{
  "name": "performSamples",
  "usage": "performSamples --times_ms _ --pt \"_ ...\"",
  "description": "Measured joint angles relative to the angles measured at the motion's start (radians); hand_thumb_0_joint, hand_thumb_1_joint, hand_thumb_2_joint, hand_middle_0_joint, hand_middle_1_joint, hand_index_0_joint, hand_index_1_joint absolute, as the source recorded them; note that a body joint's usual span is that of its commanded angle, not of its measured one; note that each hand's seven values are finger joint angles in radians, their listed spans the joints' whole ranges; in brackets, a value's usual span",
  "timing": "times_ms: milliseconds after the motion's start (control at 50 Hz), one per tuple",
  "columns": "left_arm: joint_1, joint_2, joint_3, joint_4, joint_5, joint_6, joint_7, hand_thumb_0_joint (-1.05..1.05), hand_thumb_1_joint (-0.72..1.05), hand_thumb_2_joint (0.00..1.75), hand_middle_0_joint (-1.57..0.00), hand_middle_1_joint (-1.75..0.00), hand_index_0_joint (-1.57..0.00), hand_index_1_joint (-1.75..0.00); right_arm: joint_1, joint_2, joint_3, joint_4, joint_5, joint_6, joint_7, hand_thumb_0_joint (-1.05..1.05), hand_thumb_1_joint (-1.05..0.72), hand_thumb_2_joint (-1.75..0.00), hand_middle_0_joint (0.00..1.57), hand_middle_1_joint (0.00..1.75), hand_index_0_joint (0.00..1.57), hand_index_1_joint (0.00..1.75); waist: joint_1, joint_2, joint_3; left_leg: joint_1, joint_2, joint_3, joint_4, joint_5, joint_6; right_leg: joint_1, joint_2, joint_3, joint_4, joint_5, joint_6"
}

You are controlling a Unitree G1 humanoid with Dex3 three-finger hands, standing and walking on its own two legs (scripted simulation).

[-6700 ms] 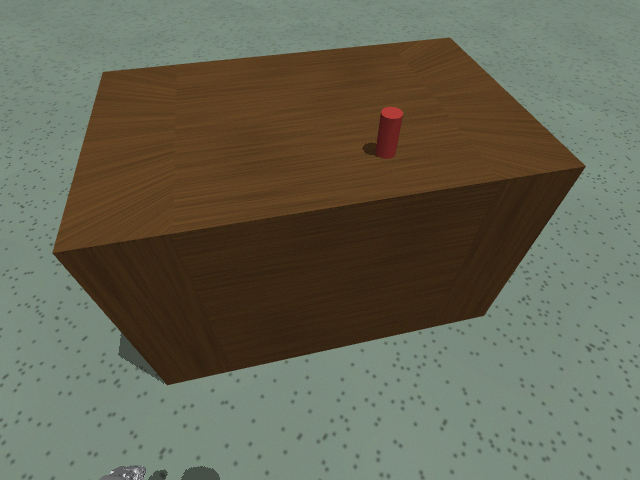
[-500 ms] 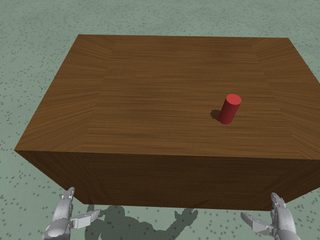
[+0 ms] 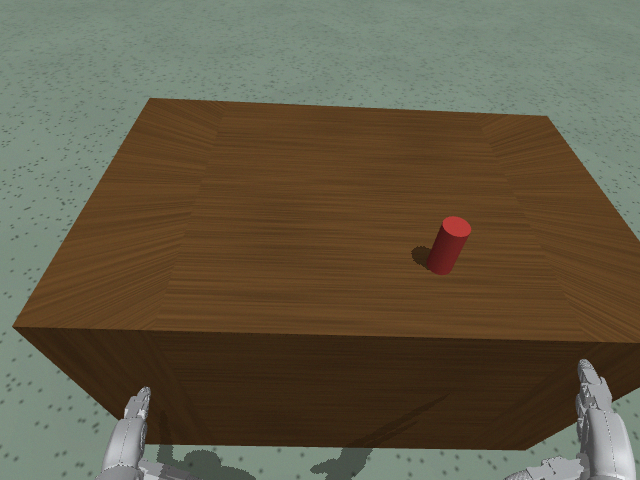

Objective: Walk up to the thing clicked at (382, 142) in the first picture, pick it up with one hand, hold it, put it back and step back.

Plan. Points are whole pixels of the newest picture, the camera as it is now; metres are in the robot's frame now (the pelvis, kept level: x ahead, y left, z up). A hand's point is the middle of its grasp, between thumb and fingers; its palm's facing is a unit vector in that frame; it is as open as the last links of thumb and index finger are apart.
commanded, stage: rise first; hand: right
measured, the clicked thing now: (447, 246) +0.49 -0.20 -0.03
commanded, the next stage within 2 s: go down in 0.90 s
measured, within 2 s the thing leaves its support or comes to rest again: neither
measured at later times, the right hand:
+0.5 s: hand (573, 438) +0.16 -0.25 +0.05, palm faces +0.30 +0.88 -0.37, open 17.5 cm
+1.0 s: hand (591, 436) +0.16 -0.25 +0.08, palm faces +0.31 +0.86 -0.39, open 17.4 cm
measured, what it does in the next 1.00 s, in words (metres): stands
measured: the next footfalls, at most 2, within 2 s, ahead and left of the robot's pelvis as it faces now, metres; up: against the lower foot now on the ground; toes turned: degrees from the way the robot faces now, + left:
none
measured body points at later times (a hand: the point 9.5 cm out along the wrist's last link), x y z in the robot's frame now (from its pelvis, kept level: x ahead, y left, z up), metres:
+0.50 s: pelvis -0.02 +0.00 +0.00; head -0.02 +0.02 +0.45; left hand +0.14 +0.26 -0.09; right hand +0.14 -0.30 +0.07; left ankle -0.03 +0.12 -0.74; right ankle -0.02 -0.13 -0.74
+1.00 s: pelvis -0.02 +0.00 +0.00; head -0.03 +0.02 +0.45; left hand +0.13 +0.26 -0.10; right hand +0.13 -0.30 +0.10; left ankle -0.03 +0.12 -0.74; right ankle -0.02 -0.13 -0.74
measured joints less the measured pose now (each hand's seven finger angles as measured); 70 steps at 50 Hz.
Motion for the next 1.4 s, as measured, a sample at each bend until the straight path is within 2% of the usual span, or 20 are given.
performSamples --times_ms 120,440,1000,1140,1220,1280,1400 --pt "-0.009 0.007 0.024 0.016 0.003 0.008 -0.002 -0.01 -0.51 0.04 -0.06 -0.06 -0.07 -0.06 0.029 0.000 -0.016 -0.075 0.000 -0.012 0.006 -0.01 0.57 -0.04 0.04 0.06 0.06 0.06 -0.003 -0.004 0.015 0.014 0.000 0.003 0.002 0.000 0.001 0.015 0.000 0.002 -0.002 0.003 0.002" --pt "-0.003 0.000 0.044 0.007 0.004 -0.011 -0.016 -0.01 -0.53 0.06 -0.06 -0.06 -0.06 -0.06 0.087 -0.003 -0.043 -0.230 -0.001 -0.073 0.026 -0.01 0.55 -0.04 0.05 0.06 0.06 0.06 -0.010 -0.004 0.032 0.022 0.001 0.007 -0.002 0.017 0.002 0.020 0.001 0.007 -0.004 0.021 0.001" --pt "-0.016 -0.009 0.065 0.068 0.010 -0.054 -0.026 -0.01 -0.54 0.08 -0.06 -0.07 -0.06 -0.07 0.109 -0.011 -0.072 -0.320 -0.002 -0.154 0.040 -0.01 0.54 -0.05 0.05 0.06 0.06 0.06 -0.019 -0.013 0.043 0.013 0.002 0.008 0.000 0.029 0.003 0.012 0.002 0.007 -0.004 0.033 0.000" --pt "-0.039 -0.013 0.068 0.074 0.034 -0.051 -0.028 -0.01 -0.52 0.06 -0.06 -0.07 -0.06 -0.06 0.104 0.015 -0.091 -0.332 -0.005 -0.195 0.049 -0.01 0.50 -0.06 0.05 0.06 0.06 0.06 -0.012 -0.013 0.028 0.000 0.002 0.011 0.017 0.018 0.003 -0.001 0.002 0.011 0.011 0.025 0.002" --pt "-0.056 -0.011 0.066 0.098 0.036 -0.051 -0.025 -0.01 -0.52 0.05 -0.06 -0.06 -0.06 -0.06 0.061 0.015 -0.128 -0.280 0.012 -0.220 0.070 -0.01 0.50 -0.05 0.05 0.06 0.06 0.06 -0.006 -0.007 0.016 -0.006 0.001 0.017 0.027 0.010 0.006 -0.011 0.000 0.017 0.024 0.018 0.004" --pt "-0.065 -0.012 0.062 0.115 0.033 -0.043 -0.019 -0.01 -0.52 0.05 -0.06 -0.06 -0.06 -0.06 0.009 -0.001 -0.166 -0.217 0.040 -0.212 0.104 -0.01 0.51 -0.05 0.05 0.06 0.06 0.06 -0.001 -0.002 0.010 -0.013 -0.001 0.021 0.032 0.007 0.008 -0.020 -0.001 0.021 0.030 0.016 0.006" --pt "-0.084 -0.003 0.025 0.127 0.013 -0.049 0.023 -0.01 -0.52 0.04 -0.06 -0.05 -0.06 -0.05 -0.172 -0.055 -0.246 -0.060 0.125 -0.195 0.225 -0.01 0.53 -0.05 0.04 0.05 0.06 0.06 0.009 0.011 0.011 -0.024 -0.003 0.031 0.038 0.006 0.008 -0.038 -0.003 0.031 0.044 0.014 0.008"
